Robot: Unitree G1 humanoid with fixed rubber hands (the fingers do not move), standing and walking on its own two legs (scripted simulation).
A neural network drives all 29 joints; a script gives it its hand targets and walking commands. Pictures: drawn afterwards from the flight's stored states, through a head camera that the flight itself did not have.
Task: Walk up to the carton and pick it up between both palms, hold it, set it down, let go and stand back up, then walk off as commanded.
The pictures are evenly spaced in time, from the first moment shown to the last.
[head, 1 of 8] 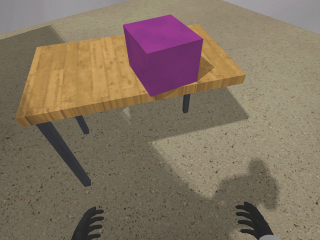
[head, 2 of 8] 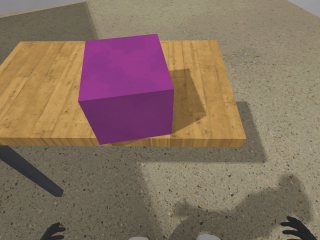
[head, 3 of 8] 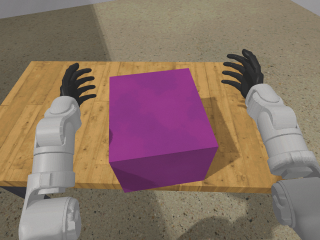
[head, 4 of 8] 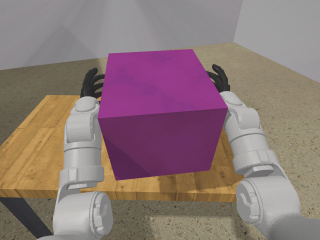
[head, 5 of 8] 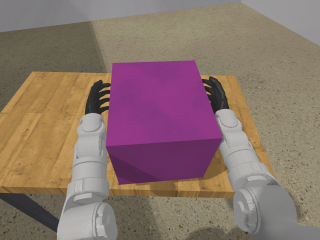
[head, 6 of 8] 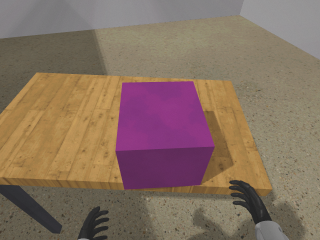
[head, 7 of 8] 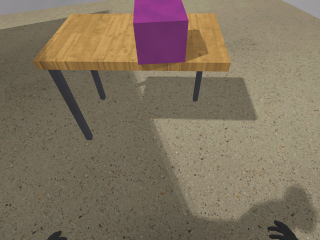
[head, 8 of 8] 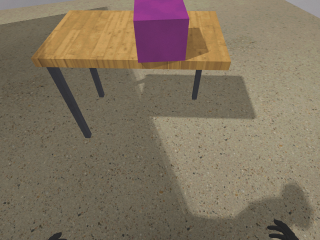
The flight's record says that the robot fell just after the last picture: no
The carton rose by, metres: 0.19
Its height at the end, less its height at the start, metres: +0.00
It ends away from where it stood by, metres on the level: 0.02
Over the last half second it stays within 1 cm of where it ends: yes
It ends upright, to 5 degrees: yes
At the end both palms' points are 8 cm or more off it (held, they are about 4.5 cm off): yes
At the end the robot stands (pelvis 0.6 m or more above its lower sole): yes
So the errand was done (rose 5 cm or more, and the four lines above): yes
